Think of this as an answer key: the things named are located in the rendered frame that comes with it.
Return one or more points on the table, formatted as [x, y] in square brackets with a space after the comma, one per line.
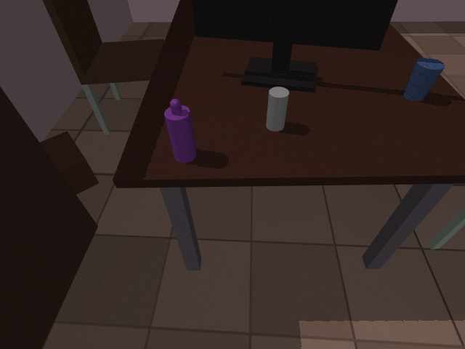
[355, 128]

